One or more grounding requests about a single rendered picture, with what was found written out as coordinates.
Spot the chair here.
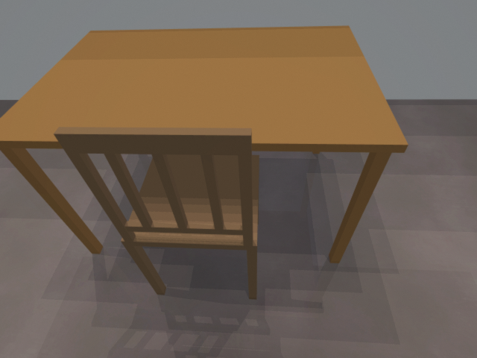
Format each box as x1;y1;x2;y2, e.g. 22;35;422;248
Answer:
54;127;259;300

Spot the table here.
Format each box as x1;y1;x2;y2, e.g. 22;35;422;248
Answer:
0;25;408;263

